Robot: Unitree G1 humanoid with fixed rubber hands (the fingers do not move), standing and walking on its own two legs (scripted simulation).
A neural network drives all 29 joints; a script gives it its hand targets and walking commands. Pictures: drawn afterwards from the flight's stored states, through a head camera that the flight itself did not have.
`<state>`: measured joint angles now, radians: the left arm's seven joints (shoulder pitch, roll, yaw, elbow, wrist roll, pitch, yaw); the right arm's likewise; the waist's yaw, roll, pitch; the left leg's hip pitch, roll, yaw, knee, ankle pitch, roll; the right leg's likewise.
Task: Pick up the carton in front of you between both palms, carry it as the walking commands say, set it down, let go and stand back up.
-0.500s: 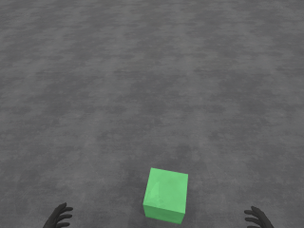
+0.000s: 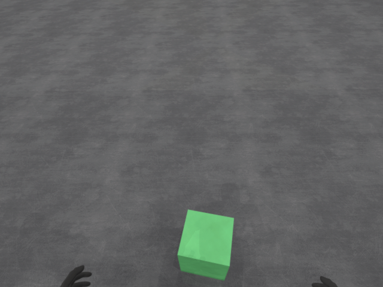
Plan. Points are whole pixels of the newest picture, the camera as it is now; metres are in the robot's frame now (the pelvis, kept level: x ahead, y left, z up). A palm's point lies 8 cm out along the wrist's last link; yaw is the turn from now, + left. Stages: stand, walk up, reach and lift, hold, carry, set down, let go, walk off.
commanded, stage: stand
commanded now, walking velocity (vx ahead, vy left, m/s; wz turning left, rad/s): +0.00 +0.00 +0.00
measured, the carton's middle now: (206, 245) +0.41 -0.03 -0.65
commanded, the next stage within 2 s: none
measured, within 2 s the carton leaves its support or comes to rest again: neither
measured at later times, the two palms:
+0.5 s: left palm out of the picture +0.07 +0.29 -0.10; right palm out of the picture +0.06 -0.29 -0.11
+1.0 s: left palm out of the picture +0.07 +0.30 -0.10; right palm out of the picture +0.06 -0.29 -0.11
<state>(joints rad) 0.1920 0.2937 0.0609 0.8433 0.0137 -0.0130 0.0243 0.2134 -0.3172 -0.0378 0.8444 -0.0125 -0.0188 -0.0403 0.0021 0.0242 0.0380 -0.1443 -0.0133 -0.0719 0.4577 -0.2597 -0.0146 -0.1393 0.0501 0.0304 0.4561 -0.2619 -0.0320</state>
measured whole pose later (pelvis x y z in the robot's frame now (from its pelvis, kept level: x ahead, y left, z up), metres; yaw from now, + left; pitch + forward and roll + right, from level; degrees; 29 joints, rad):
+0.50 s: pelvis -0.02 +0.00 +0.00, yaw +0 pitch -4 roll +0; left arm 0.18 0.32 0.05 0.94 0.00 -0.02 0.02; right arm 0.20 -0.34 -0.03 0.94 -0.01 -0.02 -0.04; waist 0.00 0.02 0.05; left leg -0.13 -0.01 -0.07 0.40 -0.21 -0.01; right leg -0.13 0.05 0.04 0.40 -0.21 -0.03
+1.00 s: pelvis -0.02 +0.01 +0.01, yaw -1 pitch -3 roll +0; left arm 0.16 0.33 0.04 0.99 0.00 -0.02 0.02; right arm 0.18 -0.35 -0.02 0.98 0.00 -0.03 -0.03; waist 0.00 0.01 0.05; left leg -0.12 -0.01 -0.06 0.37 -0.19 -0.01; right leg -0.12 0.04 0.05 0.37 -0.19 -0.02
